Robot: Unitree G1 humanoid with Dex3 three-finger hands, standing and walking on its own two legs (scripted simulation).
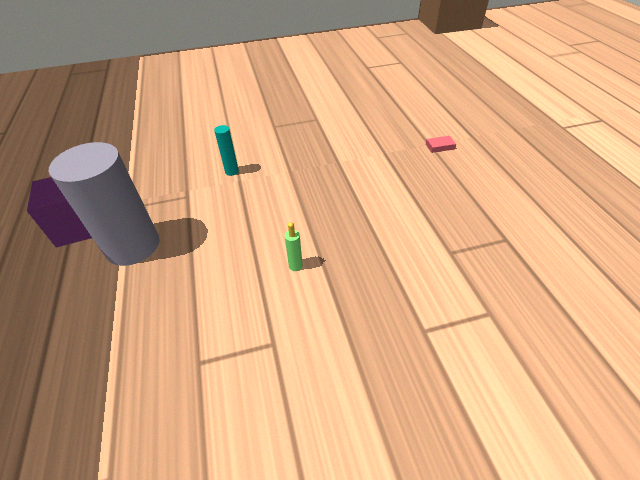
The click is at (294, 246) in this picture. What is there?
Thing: necked bottle
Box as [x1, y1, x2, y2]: [285, 222, 302, 270]
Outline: 290,222 288,223 289,230 285,233 288,263 290,269 298,270 302,266 299,234 297,231 293,229 293,224
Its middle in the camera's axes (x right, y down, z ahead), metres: -0.10 +0.02 +1.51
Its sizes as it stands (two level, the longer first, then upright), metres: 0.057 0.057 0.249
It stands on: the floor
